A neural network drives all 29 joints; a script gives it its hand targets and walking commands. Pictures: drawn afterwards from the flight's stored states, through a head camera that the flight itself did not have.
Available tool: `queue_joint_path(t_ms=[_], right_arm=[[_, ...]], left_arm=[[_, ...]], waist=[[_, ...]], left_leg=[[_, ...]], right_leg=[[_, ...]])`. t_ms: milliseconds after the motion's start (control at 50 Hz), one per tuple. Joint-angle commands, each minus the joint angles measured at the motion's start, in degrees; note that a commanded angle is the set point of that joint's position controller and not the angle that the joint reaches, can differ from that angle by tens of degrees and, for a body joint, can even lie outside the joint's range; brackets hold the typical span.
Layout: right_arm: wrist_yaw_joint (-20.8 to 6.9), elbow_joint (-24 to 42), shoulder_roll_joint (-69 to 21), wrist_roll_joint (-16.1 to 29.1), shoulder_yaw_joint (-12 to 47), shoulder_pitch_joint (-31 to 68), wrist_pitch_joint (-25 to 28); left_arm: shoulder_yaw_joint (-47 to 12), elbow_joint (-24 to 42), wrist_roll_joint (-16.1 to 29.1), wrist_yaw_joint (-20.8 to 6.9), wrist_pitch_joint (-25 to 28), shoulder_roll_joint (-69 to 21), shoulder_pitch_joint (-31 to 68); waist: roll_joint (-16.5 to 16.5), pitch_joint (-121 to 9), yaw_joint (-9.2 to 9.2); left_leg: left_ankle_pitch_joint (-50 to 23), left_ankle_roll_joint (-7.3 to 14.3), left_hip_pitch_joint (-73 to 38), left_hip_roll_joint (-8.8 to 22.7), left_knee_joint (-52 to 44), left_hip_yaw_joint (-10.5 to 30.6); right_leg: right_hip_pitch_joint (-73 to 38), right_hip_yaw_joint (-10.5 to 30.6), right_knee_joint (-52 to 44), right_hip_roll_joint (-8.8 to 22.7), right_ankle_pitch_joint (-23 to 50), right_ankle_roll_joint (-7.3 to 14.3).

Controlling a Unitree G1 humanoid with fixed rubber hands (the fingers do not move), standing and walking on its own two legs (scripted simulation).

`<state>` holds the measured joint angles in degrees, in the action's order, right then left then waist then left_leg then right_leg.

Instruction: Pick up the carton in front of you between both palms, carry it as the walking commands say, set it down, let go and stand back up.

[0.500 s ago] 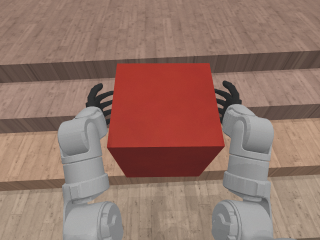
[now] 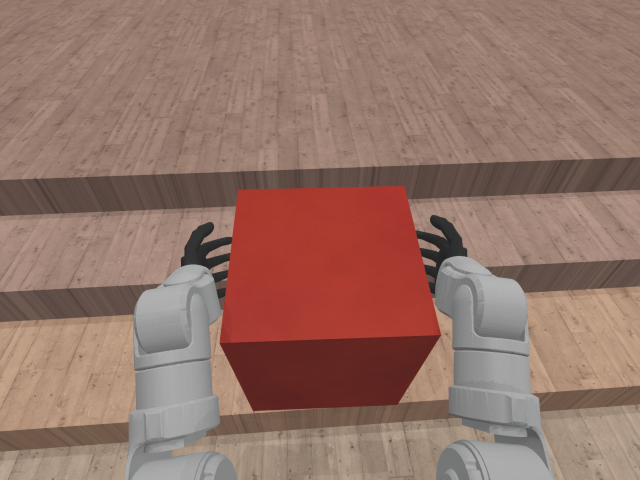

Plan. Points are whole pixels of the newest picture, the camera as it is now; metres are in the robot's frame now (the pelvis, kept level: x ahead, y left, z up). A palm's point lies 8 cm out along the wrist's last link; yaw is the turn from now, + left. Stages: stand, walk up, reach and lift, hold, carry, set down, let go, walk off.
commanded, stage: carry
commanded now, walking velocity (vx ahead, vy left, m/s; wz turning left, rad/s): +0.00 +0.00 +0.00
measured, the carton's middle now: (323, 305) +0.34 +0.01 +0.04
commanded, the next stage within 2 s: none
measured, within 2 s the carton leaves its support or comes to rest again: neither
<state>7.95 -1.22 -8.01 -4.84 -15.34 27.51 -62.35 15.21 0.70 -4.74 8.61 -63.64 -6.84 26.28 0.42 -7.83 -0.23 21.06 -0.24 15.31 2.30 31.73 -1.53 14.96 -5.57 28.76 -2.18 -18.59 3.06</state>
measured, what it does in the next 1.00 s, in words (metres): walks ahead: right foot 0.14 m higher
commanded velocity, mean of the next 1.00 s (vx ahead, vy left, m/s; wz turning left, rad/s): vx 0.43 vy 0.00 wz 0.00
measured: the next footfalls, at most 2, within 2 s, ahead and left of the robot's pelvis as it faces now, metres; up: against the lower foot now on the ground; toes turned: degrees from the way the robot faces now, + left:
right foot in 0.92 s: +0.20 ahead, +0.05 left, +0.14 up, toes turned +1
left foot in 1.12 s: +0.57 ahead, +0.32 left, +0.27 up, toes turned -8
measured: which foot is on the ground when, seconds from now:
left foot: down 0.00-0.94, up 0.96-1.00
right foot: down 0.00-0.72, up 0.74-0.90, down 0.92-1.00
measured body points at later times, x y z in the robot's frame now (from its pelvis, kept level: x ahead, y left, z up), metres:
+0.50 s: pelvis +0.05 +0.03 +0.00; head +0.05 +0.04 +0.45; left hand +0.40 +0.20 +0.15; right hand +0.41 -0.11 +0.15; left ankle -0.05 +0.11 -0.66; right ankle -0.04 -0.09 -0.73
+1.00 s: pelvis +0.30 +0.15 +0.00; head +0.35 +0.21 +0.44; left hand +0.65 +0.32 +0.10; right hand +0.67 +0.01 +0.12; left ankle +0.06 +0.25 -0.43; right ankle +0.18 +0.05 -0.60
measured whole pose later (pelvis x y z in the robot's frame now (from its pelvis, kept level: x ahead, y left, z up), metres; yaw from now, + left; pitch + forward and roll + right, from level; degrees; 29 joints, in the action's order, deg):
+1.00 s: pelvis +0.30 +0.15 +0.00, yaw +2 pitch +12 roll -6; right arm 9.1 13.1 -2.4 7.1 -23.1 25.2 -61.2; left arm 12.6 4.6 -4.2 13.4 -60.6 -14.6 33.9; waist -1.5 -5.6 -3.8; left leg 30.6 -2.1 28.6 -14.1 111.9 11.1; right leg 35.6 -8.2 75.8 -5.7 -38.7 14.4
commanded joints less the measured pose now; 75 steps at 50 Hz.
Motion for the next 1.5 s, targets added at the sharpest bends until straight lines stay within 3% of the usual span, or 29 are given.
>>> queue_joint_path(t_ms=[0, 240, 340, 400, 540, 600, 640, 680, 700, 780, 820, 860, 880, 900, 960, 1000, 1020, 1060, 1080, 1100, 1160, 1240, 1320, 1340, 1360, 1380, 1420, 1440, 1480], right_arm=[[-0.7, 5.2, -43.2, 11.7, 33.8, 35.5, 0.8], [-0.6, 10.9, -44.0, 14.9, 37.0, 40.5, 1.0], [1.0, 10.6, -39.5, 16.7, 36.6, 37.5, -0.5], [2.3, 14.4, -36.4, 14.3, 33.9, 36.0, -0.9], [2.0, 9.0, -33.3, 10.3, 28.2, 36.3, -3.5], [2.1, 6.8, -32.7, 9.4, 26.2, 34.0, -3.5], [1.8, 7.9, -34.9, 11.0, 26.5, 36.5, -3.2], [1.2, 6.6, -37.6, 14.1, 27.8, 36.1, -1.8], [1.6, 8.7, -37.4, 15.2, 30.1, 34.2, -0.7], [1.1, 29.2, -32.7, 29.4, 38.2, 49.9, 1.7], [-1.7, 33.9, -36.7, 32.9, 43.4, 61.4, 2.7], [-3.6, 26.1, -38.2, 32.9, 41.3, 58.2, 3.1], [-4.2, 23.1, -39.0, 29.7, 40.9, 53.5, 2.9], [-4.5, 13.4, -43.8, 25.9, 38.1, 45.2, 2.5], [-2.3, 3.6, -38.6, 14.0, 25.0, 21.6, 3.1], [1.0, 0.7, -25.2, 4.9, 15.1, 12.3, 6.2], [3.3, 6.1, -15.3, -1.5, 8.1, 19.6, 8.1], [4.3, 10.1, -11.6, -7.5, 2.4, 27.4, 10.9], [3.5, 19.9, -14.2, -2.1, 8.9, 41.0, 12.4], [4.1, 16.1, -12.8, -1.3, 9.7, 38.7, 13.9], [4.6, 27.5, -27.0, 9.4, 23.2, 56.3, 13.0], [-1.1, 6.6, -51.9, 14.6, 32.4, 24.6, 7.2], [-9.6, 10.1, -58.5, 25.0, 41.1, 40.6, 2.5], [-10.8, -0.4, -58.1, 22.2, 41.2, 33.1, 0.5], [-12.1, -1.6, -56.5, 23.9, 40.4, 33.7, -0.1], [-12.4, 2.2, -57.0, 23.6, 41.1, 35.8, -1.4], [-11.7, 3.4, -51.4, 24.6, 38.4, 44.1, -2.1], [-10.4, 6.6, -45.1, 19.7, 33.3, 43.8, -2.1], [-7.2, 8.1, -34.7, 13.3, 28.3, 53.0, -4.1]], left_arm=[[-34.9, 2.3, 13.1, -1.9, 1.3, -46.0, 38.0], [-34.8, 5.7, 12.8, -1.0, 1.3, -43.8, 38.3], [-33.8, 9.8, 14.2, 0.9, 0.5, -38.6, 38.9], [-33.8, 11.0, 15.6, 1.4, 0.1, -36.3, 40.1], [-38.5, 13.4, 22.4, 0.0, -2.3, -40.4, 50.0], [-36.9, 9.0, 23.1, -0.3, -2.6, -42.4, 46.8], [-37.0, 7.5, 22.2, 0.1, -2.1, -44.1, 45.7], [-34.7, 8.4, 18.1, 0.8, -2.1, -44.3, 47.1], [-33.0, 4.2, 16.2, 1.2, -1.7, -44.5, 43.7], [-18.1, 2.4, 4.0, 6.8, 1.6, -30.0, 28.7], [-14.2, -0.1, -3.1, 7.5, 3.6, -28.1, 30.5], [-22.9, 8.0, 0.1, 5.4, 4.4, -30.2, 44.6], [-27.0, 14.5, 6.0, 4.1, 4.7, -33.0, 48.9], [-29.6, 18.4, 9.8, 3.1, 6.2, -35.9, 50.7], [-42.9, 17.3, 15.7, 3.9, 5.2, -45.0, 38.1], [-46.0, 13.7, 21.5, 1.4, 4.2, -45.5, 42.4], [-42.5, 1.1, 19.1, 0.4, 3.7, -39.9, 35.4], [-48.1, -5.9, 31.5, -4.3, 5.6, -45.2, 41.9], [-46.8, -1.9, 31.9, -5.7, 6.2, -51.2, 48.0], [-45.8, 0.0, 31.0, -6.1, 5.5, -46.0, 42.2], [-35.4, -20.1, 21.9, -5.3, 3.8, -57.7, 25.1], [-33.0, 13.2, 13.1, 0.2, 8.5, -53.0, 37.6], [-33.9, 18.6, 5.5, 2.1, 6.7, -45.3, 46.5], [-34.2, 17.7, 2.9, 2.3, 5.2, -42.2, 46.7], [-36.0, 13.4, 3.5, 1.5, 4.1, -45.3, 41.0], [-38.2, 9.4, 3.2, 0.0, 3.3, -49.1, 35.9], [-39.1, 6.9, 8.4, -0.5, 0.2, -47.5, 39.5], [-39.8, -3.3, 11.0, -1.2, -2.7, -52.4, 33.7], [-35.7, -11.5, 12.1, -2.7, -5.4, -49.8, 42.0]], waist=[[-3.1, -16.5, 1.35], [7.3, -15.4, 1.32], [2.6, -17.9, -3.66], [-23.6, -23.8, -4.05], [-1.5, -12.1, -5.40], [-1.5, -15.6, -2.18], [-7.1, -25.9, 11.92], [30.4, -10.8, 12.35], [39.0, -7.5, 16.99], [-10.3, -20.0, 9.92], [-3.9, -14.7, -2.10], [8.1, -21.8, -10.19], [1.3, -28.8, -22.16], [-30.8, -31.5, -28.63], [-3.2, -16.8, -25.17], [30.0, -3.3, -12.34], [18.1, 0.7, -6.14], [6.2, -24.1, 15.70], [13.0, -29.1, 25.06], [22.9, -29.2, 12.36], [5.6, -23.9, 9.77], [3.5, -26.8, 8.46], [11.4, -23.1, -1.80], [8.1, -24.4, -8.71], [-3.3, -25.8, -18.40], [-10.2, -30.6, -15.66], [-5.9, -26.1, -19.00], [14.4, -26.9, -11.88], [10.4, -6.7, -4.54]], left_leg=[[-18.5, 6.1, -2.2, 4.8, -1.9, 4.5], [-15.1, 10.8, -7.6, 7.6, -8.0, 10.7], [-55.7, 9.8, -8.4, 5.7, 6.8, 1.8], [1.9, 3.0, 26.1, -3.5, 37.0, -6.1], [29.6, 6.9, 54.1, -0.6, 64.6, 4.0], [27.2, 7.4, 38.5, -1.5, 37.5, -0.5], [-1.8, 7.3, 0.5, -2.7, -7.1, -1.7], [-102.1, 2.9, -42.2, 3.6, -18.7, 10.9], [-150.7, 5.6, -59.9, 8.0, -2.4, 24.1], [-93.0, 8.3, -56.5, 12.7, -4.1, 26.5], [-116.8, 6.3, -15.2, 4.5, -16.2, 1.0], [-156.0, 2.0, 11.5, 2.0, 6.7, 0.2], [-132.2, -2.8, 21.7, -3.7, 49.3, 6.0], [0.8, -10.6, 38.6, -23.8, 112.8, 16.3], [56.9, 1.0, 93.5, -21.0, 134.7, 29.6], [51.3, 5.2, 77.1, -11.4, 85.0, 11.8], [38.2, 4.5, 50.7, -0.4, 55.0, 8.4], [-4.2, 6.3, -38.2, -8.5, 38.9, -0.9], [-3.6, 13.5, -47.1, 0.8, 31.5, 19.3], [-28.1, 16.8, -22.1, 7.1, 8.4, 50.4], [-66.1, 6.4, -29.8, 11.7, 2.5, 43.8], [-66.0, -0.4, -40.6, 0.7, 1.5, 20.4], [-112.5, -4.3, -10.5, -3.5, -3.7, 2.6], [-108.0, -7.7, 7.9, -4.1, 14.3, 3.4], [-27.3, -9.0, 23.3, -10.2, 60.6, 6.4], [10.7, -6.1, 39.6, -14.0, 85.4, 10.8], [34.7, 0.5, 75.1, -16.1, 111.2, 21.6], [22.5, 4.3, 66.2, -11.7, 102.2, 24.2], [17.1, 6.4, 57.8, -7.5, 82.8, 13.3]], right_leg=[[-10.5, 8.5, -1.5, 11.0, 35.4, 2.4], [-0.8, 3.7, 3.5, 6.3, 0.7, 3.5], [-6.6, 3.5, -2.3, 4.0, 8.6, 4.4], [-38.5, 21.3, -0.4, 18.7, 70.7, 13.8], [-33.7, 24.3, -7.6, 23.6, 30.9, 14.9], [-32.8, 9.2, -1.7, 16.5, 65.1, 6.3], [-18.6, 2.7, 28.4, 12.3, 99.3, 2.9], [39.7, -1.4, 82.9, -8.5, -14.5, -3.4], [70.3, 4.6, 107.6, -19.1, -38.3, -1.5], [85.5, 1.5, 109.1, -4.2, -29.1, 3.0], [39.5, -15.4, 69.7, -3.7, -32.1, 3.0], [-11.2, -20.9, 51.6, -16.1, -9.8, 0.7], [-33.1, -1.6, 32.6, -7.5, 6.4, 10.2], [-41.6, 28.7, 8.2, 11.3, 40.2, 28.0], [-48.6, 57.6, 18.1, 11.8, 61.0, 22.9], [-27.3, 36.6, 0.6, 15.0, 54.8, 9.3], [1.7, 27.3, -10.6, 14.5, 48.1, 4.7], [42.4, 13.6, 18.7, 5.2, 67.9, 4.6], [51.0, 12.5, 69.3, -11.0, -6.3, -1.6], [32.7, 15.4, 96.4, -13.9, -4.8, -4.2], [42.0, 16.8, 105.9, -10.8, -8.9, -4.0], [44.1, 3.8, 78.7, -8.4, -20.1, -2.7], [2.5, -13.8, 29.0, -11.7, -5.8, 0.8], [-22.1, -8.0, 15.2, -9.6, 11.7, 3.2], [-36.4, 11.2, 2.3, 0.4, 26.9, 13.7], [-46.8, 30.0, 10.9, 10.6, 51.5, 22.6], [-65.3, 43.4, 14.4, 19.4, 67.5, 25.0], [-50.8, 42.0, 12.1, 22.1, 41.6, 21.1], [-20.1, 30.1, -3.3, 17.8, 20.6, 13.2]])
